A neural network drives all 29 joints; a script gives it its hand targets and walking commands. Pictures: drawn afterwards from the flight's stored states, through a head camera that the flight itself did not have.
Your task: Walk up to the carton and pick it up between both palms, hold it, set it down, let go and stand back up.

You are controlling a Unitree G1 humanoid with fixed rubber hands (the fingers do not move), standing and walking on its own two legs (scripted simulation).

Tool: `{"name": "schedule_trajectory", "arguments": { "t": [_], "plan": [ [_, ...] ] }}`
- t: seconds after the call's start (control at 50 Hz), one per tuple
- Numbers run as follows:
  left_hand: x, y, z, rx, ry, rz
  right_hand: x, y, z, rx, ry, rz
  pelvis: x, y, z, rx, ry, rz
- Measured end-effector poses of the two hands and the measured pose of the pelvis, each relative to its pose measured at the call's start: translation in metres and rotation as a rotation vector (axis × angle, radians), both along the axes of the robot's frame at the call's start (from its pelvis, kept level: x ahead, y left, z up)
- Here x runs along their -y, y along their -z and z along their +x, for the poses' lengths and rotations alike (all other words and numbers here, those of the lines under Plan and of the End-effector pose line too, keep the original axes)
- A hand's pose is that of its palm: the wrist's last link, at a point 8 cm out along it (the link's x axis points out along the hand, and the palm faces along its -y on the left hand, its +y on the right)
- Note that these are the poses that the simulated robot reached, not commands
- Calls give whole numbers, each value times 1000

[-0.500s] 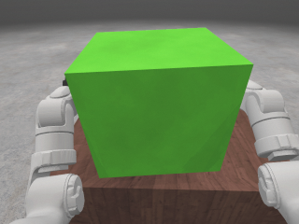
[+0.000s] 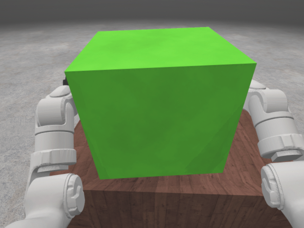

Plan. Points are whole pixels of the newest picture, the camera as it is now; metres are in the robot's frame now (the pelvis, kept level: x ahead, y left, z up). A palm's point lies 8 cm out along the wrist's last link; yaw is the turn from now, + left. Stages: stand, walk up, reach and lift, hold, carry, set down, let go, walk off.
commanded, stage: hold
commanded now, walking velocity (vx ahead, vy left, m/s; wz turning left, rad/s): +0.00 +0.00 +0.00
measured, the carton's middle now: (157, 98) +0.40 -0.01 +0.23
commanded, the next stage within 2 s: none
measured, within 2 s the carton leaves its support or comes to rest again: neither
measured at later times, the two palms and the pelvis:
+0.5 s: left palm (72, 94) +0.36 +0.20 +0.27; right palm (242, 89) +0.35 -0.21 +0.27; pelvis +0.00 +0.00 +0.00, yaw +0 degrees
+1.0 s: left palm (72, 93) +0.36 +0.20 +0.26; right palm (239, 88) +0.36 -0.21 +0.27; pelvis +0.00 +0.00 +0.00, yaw +0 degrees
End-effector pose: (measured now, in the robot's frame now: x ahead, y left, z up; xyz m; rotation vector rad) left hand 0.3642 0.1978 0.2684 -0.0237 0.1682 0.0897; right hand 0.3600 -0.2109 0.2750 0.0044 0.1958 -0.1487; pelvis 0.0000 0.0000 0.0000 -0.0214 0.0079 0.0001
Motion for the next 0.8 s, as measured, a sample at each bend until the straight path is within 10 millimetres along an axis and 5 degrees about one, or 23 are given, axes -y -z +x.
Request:
{"name": "schedule_trajectory", "arguments": {
  "t": [0.8],
  "plan": [
    [0,-2,-1,-6,-2,-3,0,0,-1,-7,3,23,-1,0,-2,6,0,1]
  ]
}}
